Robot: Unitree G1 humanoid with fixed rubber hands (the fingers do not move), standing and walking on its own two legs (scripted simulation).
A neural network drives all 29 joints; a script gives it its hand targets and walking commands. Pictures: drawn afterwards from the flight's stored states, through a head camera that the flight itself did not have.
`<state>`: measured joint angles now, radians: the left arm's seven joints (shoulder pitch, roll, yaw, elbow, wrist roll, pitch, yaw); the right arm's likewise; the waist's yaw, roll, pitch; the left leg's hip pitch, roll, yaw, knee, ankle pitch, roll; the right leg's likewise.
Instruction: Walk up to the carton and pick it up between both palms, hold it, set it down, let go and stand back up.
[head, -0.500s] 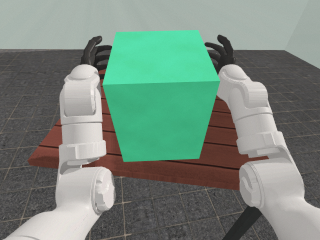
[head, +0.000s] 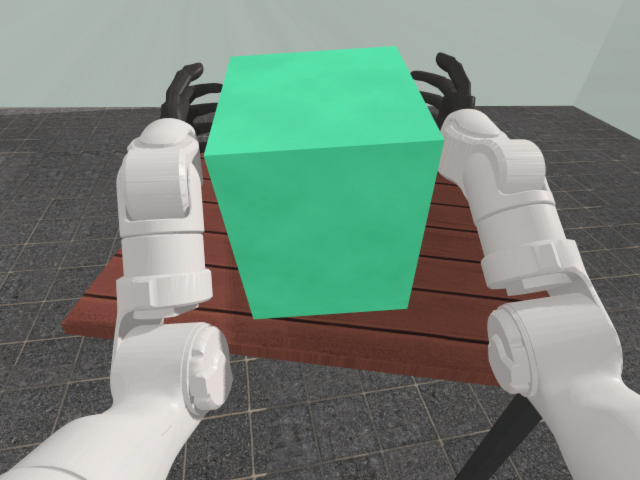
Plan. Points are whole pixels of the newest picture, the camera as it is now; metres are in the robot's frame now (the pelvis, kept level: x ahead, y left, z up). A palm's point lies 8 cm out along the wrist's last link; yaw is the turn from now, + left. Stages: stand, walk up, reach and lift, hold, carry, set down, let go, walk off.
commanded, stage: hold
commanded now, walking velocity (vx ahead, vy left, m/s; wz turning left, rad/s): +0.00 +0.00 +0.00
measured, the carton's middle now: (322, 187) +0.39 -0.01 +0.23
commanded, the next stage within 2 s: none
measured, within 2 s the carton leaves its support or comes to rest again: neither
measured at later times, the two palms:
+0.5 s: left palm (163, 117) +0.36 +0.16 +0.32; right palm (450, 99) +0.37 -0.13 +0.35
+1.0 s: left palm (163, 123) +0.36 +0.16 +0.32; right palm (447, 105) +0.37 -0.13 +0.34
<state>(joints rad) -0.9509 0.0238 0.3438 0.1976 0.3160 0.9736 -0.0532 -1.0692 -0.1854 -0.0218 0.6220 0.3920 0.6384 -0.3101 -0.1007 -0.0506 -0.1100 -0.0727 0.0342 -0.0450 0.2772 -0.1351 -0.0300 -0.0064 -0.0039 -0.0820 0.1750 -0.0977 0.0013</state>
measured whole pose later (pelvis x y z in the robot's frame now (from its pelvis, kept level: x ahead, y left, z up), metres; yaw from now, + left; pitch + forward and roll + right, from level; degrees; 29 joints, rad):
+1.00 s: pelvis +0.00 -0.01 +0.00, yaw +1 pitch -3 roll -1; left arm -1.02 0.05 0.38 0.32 0.32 0.97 -0.07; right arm -1.18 -0.19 -0.05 0.77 0.39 0.67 -0.32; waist -0.08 -0.04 -0.16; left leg -0.11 0.03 -0.07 0.29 -0.13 -0.04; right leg -0.04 0.00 -0.09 0.20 -0.11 -0.01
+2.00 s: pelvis +0.00 +0.00 +0.00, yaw +2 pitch -3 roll -1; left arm -1.02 0.05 0.37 0.32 0.32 0.97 -0.07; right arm -1.18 -0.19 -0.04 0.76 0.40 0.68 -0.33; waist -0.08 -0.04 -0.16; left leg -0.10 0.03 -0.07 0.29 -0.13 -0.03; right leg -0.03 0.00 -0.09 0.20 -0.11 0.00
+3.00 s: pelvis +0.00 +0.00 +0.00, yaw +2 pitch -3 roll -1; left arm -1.02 0.05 0.37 0.32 0.32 0.97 -0.07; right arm -1.18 -0.20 -0.04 0.77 0.40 0.68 -0.33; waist -0.08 -0.04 -0.16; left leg -0.10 0.02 -0.06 0.28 -0.12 -0.03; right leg -0.03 0.00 -0.08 0.21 -0.12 0.00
